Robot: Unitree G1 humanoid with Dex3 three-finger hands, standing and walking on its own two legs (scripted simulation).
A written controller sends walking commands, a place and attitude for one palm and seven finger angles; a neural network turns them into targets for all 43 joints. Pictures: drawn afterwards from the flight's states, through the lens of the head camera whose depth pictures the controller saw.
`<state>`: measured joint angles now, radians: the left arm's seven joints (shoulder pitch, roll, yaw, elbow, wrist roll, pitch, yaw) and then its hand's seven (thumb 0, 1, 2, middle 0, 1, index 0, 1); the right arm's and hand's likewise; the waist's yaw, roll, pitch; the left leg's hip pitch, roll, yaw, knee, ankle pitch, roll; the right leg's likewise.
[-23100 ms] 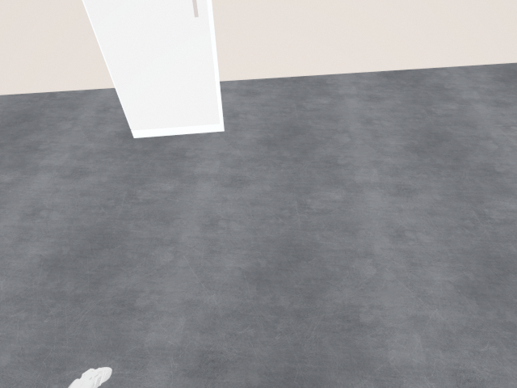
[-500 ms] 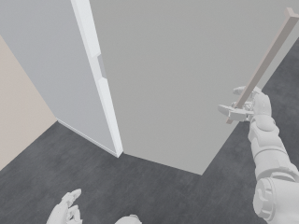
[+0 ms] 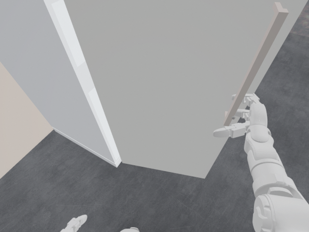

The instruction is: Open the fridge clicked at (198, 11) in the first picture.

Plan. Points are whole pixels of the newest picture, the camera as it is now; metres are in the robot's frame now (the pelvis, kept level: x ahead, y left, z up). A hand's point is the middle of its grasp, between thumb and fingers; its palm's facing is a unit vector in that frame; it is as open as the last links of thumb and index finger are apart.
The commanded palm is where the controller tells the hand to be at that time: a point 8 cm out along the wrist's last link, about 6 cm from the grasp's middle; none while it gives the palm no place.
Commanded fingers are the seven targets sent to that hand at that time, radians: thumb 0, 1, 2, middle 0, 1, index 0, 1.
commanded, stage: slip the hand off the handle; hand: right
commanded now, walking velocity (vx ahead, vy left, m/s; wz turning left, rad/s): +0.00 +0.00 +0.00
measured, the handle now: (245, 79) +0.49 -0.17 +0.14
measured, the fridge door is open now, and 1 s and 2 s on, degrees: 72 71 71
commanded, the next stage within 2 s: draw the hand back to the body in 1.18 s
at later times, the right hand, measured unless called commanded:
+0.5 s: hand (262, 127) +0.41 -0.24 +0.04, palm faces +0.19 +0.96 -0.21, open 14.6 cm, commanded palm +0.37 -0.28 +0.07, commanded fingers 0.00 0.55 -0.20 0.25 1.15 0.25 1.15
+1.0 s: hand (263, 157) +0.32 -0.22 +0.04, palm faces +0.18 +0.96 -0.21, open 14.7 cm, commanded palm +0.28 -0.26 +0.07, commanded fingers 0.00 0.55 -0.20 0.25 1.15 0.25 1.15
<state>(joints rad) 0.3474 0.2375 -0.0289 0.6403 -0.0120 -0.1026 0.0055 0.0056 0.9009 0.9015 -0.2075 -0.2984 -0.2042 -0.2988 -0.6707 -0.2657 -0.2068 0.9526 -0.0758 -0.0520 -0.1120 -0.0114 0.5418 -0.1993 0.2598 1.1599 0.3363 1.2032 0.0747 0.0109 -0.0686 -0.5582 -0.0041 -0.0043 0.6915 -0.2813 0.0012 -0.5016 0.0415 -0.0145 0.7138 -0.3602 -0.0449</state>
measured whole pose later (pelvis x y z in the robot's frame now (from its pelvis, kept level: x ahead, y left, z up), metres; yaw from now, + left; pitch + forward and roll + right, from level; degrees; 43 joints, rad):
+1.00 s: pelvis +0.01 +0.01 +0.00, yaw -2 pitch +5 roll +1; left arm 0.26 0.25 -0.04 0.56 -0.04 -0.10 0.05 0.01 0.90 0.90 -0.21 -0.30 -0.20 -0.30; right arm -0.12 -0.31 -0.18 0.35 0.06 0.02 0.05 -0.01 0.55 -0.20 0.25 1.15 0.25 1.15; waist -0.01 -0.02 -0.07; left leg -0.47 -0.01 0.04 0.69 -0.31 0.01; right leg -0.43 0.03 0.03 0.73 -0.39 -0.03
